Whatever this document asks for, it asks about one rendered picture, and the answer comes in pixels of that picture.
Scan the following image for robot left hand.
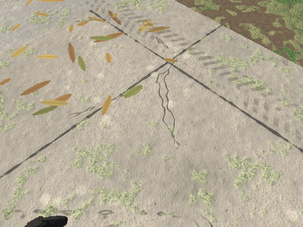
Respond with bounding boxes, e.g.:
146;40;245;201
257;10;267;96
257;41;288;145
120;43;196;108
25;216;68;227

